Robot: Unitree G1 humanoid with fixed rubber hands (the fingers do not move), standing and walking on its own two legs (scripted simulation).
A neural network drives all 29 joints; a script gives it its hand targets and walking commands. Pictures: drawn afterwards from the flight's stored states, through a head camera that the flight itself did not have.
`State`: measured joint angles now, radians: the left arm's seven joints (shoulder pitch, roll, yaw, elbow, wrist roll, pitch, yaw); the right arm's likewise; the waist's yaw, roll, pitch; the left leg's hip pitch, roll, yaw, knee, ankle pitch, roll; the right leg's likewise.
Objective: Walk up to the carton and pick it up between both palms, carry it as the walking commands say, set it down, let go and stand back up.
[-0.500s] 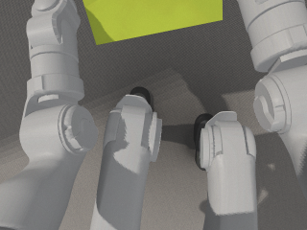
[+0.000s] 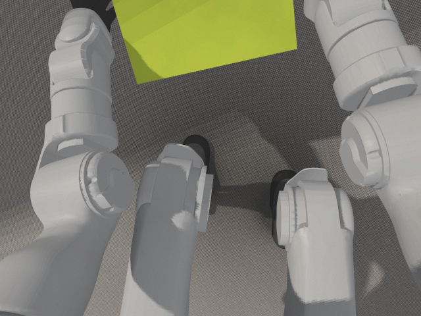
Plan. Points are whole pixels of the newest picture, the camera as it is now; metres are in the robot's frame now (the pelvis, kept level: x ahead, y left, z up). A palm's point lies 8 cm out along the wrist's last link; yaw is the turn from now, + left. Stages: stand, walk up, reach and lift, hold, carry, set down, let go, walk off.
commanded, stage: set down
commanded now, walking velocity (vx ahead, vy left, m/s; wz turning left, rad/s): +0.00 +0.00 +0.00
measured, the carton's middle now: out of the picture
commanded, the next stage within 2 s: none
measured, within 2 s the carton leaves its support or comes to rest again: rests again in 0.58 s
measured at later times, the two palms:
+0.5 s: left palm (89, 13) +0.48 +0.29 -0.19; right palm out of the picture +0.58 +0.00 -0.19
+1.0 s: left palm (92, 10) +0.48 +0.29 -0.20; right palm out of the picture +0.58 +0.00 -0.20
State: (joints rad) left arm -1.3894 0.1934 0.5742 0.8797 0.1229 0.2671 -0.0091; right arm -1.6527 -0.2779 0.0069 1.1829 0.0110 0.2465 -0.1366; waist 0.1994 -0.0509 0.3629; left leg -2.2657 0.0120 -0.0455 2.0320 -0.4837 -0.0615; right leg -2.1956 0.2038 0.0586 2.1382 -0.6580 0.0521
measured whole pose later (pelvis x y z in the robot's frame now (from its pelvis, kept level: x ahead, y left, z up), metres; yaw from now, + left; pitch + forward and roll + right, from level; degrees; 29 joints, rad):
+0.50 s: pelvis +0.00 +0.00 -0.01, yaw +0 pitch +41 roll +2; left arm -1.39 0.21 0.57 0.91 0.13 0.24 -0.04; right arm -1.65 -0.26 -0.06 1.18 -0.04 0.23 -0.10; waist 0.20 -0.07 0.36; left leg -2.27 0.03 -0.03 2.05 -0.49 -0.05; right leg -2.21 0.19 0.06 2.16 -0.66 0.05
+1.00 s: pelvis +0.01 +0.00 -0.01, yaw +0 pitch +41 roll +3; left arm -1.39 0.23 0.57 0.94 0.10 0.22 -0.06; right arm -1.62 -0.25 -0.08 1.14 -0.07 0.21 -0.08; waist 0.20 -0.06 0.37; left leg -2.28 0.03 -0.02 2.08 -0.52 -0.05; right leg -2.22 0.17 0.05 2.19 -0.68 0.03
